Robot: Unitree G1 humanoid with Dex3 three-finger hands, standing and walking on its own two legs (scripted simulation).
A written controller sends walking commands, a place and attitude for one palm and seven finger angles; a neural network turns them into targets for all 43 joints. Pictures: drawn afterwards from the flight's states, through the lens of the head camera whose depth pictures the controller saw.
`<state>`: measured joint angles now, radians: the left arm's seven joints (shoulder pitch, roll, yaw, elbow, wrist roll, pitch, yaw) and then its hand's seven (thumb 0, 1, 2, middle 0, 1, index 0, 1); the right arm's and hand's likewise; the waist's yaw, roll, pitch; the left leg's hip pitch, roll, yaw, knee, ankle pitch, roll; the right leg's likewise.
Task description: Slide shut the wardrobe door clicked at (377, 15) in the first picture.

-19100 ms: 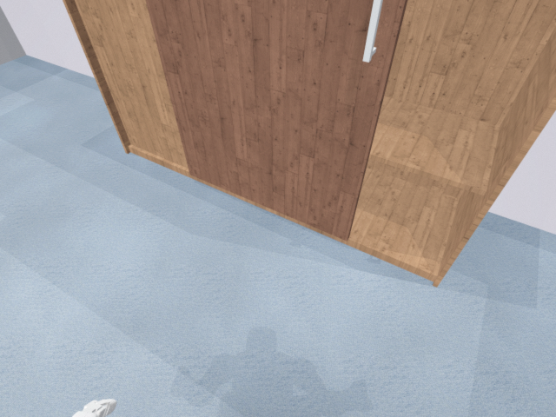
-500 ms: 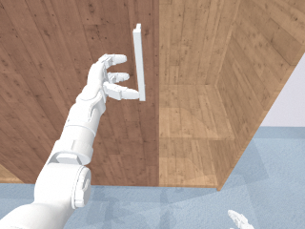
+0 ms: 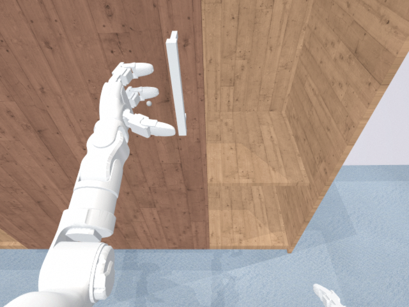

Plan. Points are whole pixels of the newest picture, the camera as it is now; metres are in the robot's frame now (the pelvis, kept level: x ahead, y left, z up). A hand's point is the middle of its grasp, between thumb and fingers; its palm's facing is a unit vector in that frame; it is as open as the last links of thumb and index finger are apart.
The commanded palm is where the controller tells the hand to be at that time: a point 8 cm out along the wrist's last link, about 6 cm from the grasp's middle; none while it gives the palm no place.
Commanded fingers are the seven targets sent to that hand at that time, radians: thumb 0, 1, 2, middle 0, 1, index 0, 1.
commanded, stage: feel for the door with the fingertips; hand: left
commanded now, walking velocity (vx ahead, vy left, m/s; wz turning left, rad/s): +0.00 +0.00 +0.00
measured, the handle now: (178, 88) +0.50 +0.06 +0.20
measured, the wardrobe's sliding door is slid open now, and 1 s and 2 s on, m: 0.39 0.39 0.39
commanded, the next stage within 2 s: slide the fingers in behind the handle in 0.90 s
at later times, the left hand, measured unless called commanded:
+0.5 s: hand (170, 95) +0.45 +0.07 +0.21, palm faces +0.01 -1.00 -0.01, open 14.0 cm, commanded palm +0.42 +0.14 +0.20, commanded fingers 0.00 -0.50 0.30 -0.30 -1.20 -0.30 -1.20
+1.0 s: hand (166, 93) +0.46 +0.08 +0.21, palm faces +0.01 -1.00 +0.01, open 13.8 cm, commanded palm +0.44 +0.14 +0.20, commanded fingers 0.00 -0.50 0.30 -0.30 -1.20 -0.30 -1.20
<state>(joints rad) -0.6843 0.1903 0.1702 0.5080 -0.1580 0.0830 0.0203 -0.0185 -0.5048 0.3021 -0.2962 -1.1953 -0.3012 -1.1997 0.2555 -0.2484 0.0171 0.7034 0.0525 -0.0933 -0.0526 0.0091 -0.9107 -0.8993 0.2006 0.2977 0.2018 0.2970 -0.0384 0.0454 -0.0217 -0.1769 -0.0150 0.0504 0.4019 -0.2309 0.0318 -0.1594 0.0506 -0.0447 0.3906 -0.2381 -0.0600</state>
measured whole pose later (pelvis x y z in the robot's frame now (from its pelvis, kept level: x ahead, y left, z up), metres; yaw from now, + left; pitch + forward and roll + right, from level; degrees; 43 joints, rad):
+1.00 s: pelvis +0.00 +0.00 +0.00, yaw +0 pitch +2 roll +0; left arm -0.92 0.17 0.16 0.81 -0.15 0.10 0.06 -0.02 -0.50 0.30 -0.33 -1.24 -0.34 -1.22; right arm 0.28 -0.25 0.02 0.74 0.05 -0.08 -0.05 0.01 -0.91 -0.90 0.20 0.30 0.20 0.30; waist -0.05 0.05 -0.04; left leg -0.22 -0.02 0.04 0.41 -0.22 0.03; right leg -0.20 0.05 -0.05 0.40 -0.23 -0.06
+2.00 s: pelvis -0.01 +0.00 +0.00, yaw +1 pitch +0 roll +0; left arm -0.83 0.09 0.06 0.63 -0.14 0.16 0.14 -0.02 -0.51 0.30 -0.29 -1.19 -0.26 -1.21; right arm 0.25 -0.23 0.02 0.74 0.05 -0.07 -0.04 0.01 -0.91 -0.90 0.20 0.30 0.20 0.30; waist -0.02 0.05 -0.02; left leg -0.19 -0.03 0.03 0.41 -0.22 0.03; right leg -0.17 0.04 -0.07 0.40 -0.23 -0.06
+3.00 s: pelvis +0.00 +0.00 +0.00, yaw +1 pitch -1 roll +0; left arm -0.67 0.15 0.11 0.47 -0.17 0.20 0.04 -0.02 -0.50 0.30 -0.30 -1.20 -0.30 -1.20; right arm 0.25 -0.24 0.03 0.69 0.06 -0.03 -0.05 0.01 -0.91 -0.90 0.20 0.30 0.20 0.30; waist -0.01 0.05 -0.04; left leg -0.15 -0.02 0.04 0.39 -0.23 0.03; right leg -0.12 0.05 -0.05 0.37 -0.24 -0.06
